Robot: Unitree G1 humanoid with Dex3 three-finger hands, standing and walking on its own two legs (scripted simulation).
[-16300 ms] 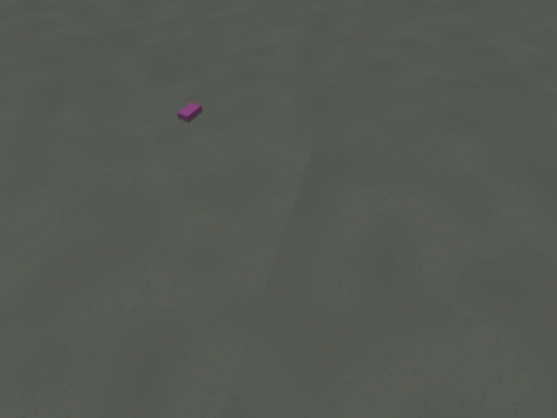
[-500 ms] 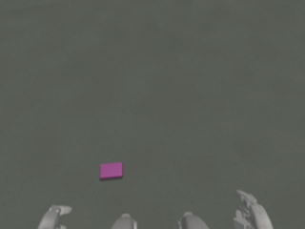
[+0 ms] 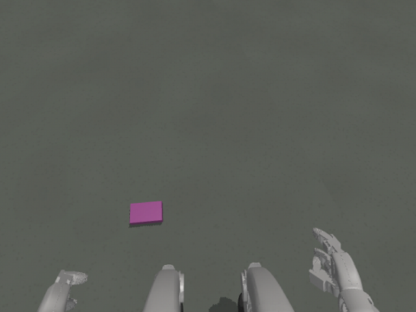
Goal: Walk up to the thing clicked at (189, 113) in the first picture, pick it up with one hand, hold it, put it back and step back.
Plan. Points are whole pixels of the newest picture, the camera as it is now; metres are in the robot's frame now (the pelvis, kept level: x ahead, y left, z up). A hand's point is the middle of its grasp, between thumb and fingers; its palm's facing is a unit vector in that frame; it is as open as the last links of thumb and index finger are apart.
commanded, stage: rise first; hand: left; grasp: from above
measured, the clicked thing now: (146, 212) +0.47 +0.25 -0.64
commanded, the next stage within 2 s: none
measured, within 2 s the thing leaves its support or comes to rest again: neither
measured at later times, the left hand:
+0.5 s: hand (106, 257) +0.26 +0.30 -0.34, palm faces -0.47 -0.37 -0.80, open 14.2 cm
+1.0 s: hand (115, 231) +0.36 +0.31 -0.44, palm faces -0.46 -0.03 -0.89, open 14.2 cm
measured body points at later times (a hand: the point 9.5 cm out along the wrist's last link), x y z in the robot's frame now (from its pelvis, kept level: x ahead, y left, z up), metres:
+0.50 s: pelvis -0.06 -0.01 -0.20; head +0.15 +0.00 +0.20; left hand +0.28 +0.31 -0.29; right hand +0.11 -0.28 -0.33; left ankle +0.01 +0.13 -0.63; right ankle +0.02 -0.15 -0.63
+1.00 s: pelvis -0.08 +0.01 -0.30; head +0.14 +0.06 +0.09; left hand +0.38 +0.31 -0.39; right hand -0.03 -0.28 -0.41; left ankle +0.01 +0.13 -0.63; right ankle +0.01 -0.15 -0.63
